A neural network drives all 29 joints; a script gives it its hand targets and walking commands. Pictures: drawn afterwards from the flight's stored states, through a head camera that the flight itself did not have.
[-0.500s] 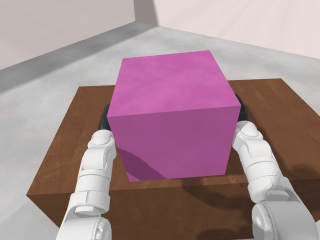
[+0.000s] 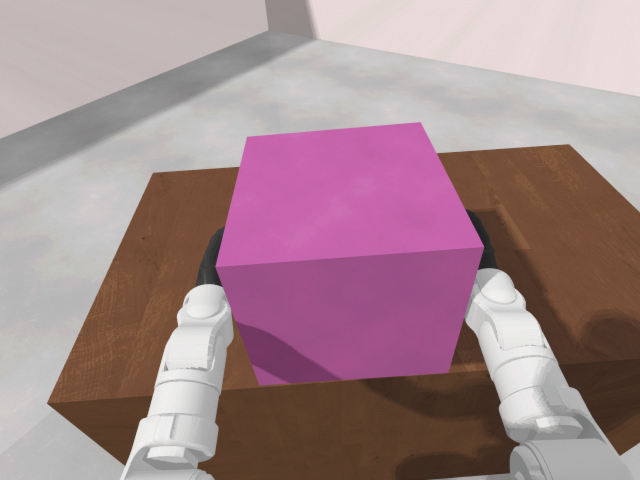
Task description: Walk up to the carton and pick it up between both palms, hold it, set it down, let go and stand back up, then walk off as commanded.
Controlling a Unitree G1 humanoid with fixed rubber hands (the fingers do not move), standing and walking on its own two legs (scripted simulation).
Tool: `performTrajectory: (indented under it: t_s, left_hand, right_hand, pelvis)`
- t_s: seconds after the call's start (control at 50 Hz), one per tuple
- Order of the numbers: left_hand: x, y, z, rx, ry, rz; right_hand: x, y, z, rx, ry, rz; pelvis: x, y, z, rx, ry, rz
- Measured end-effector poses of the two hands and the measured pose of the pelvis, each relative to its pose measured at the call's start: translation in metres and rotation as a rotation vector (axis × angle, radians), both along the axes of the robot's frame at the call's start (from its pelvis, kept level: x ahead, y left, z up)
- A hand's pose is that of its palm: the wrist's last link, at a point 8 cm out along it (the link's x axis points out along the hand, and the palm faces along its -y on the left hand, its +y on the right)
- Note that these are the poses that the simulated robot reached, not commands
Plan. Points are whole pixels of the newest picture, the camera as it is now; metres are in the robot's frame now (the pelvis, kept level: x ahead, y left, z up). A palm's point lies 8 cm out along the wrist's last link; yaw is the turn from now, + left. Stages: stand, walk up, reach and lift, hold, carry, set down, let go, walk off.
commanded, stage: set down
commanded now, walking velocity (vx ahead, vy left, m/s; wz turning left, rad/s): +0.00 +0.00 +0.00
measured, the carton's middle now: (342, 249) +0.41 +0.01 +0.10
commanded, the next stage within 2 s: none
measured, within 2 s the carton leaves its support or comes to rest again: neither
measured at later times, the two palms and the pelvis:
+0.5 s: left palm (235, 277) +0.39 +0.16 +0.07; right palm (481, 264) +0.40 -0.18 +0.08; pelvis +0.01 +0.00 +0.00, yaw +0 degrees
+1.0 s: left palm (246, 276) +0.40 +0.15 +0.05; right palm (481, 263) +0.42 -0.19 +0.06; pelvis +0.03 -0.01 +0.00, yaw +0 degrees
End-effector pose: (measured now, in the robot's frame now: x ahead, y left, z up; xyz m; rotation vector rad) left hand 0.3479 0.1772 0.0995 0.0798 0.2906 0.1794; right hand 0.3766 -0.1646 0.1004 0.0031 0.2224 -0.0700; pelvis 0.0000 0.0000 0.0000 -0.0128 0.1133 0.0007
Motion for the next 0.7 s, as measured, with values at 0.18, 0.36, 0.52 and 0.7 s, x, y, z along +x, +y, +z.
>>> performTrajectory:
  t_s: [0.18,0.36,0.52,0.7]
  left_hand:
    - [0.009,-0.010,0.004,-0.048,-0.002,-0.019]
    - [0.025,-0.015,-0.014,-0.099,0.010,-0.020]
    - [0.040,-0.015,-0.031,-0.099,0.025,-0.014]
    - [0.052,-0.020,-0.037,-0.078,0.014,-0.008]
  right_hand:
    - [-0.003,-0.011,-0.001,0.041,0.001,-0.038]
    - [0.011,-0.016,-0.007,0.027,0.013,-0.037]
    - [0.028,-0.017,-0.023,0.024,0.027,-0.029]
    - [0.044,-0.021,-0.032,0.038,0.014,-0.032]
  pelvis:
    - [-0.006,0.000,0.000,-0.001,-0.009,0.000]
    - [0.001,0.000,0.000,-0.001,0.001,0.000]
    - [0.015,-0.001,0.000,0.000,0.020,0.000]
    - [0.029,-0.004,0.000,0.001,0.039,-0.001]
